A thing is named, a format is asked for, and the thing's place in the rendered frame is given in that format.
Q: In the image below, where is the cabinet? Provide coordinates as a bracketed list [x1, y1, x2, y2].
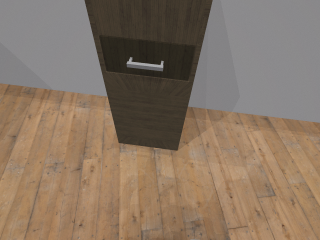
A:
[84, 0, 213, 151]

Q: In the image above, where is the drawer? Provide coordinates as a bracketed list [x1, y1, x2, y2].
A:
[99, 35, 196, 81]

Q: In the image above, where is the handle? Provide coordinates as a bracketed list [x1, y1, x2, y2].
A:
[126, 57, 164, 72]

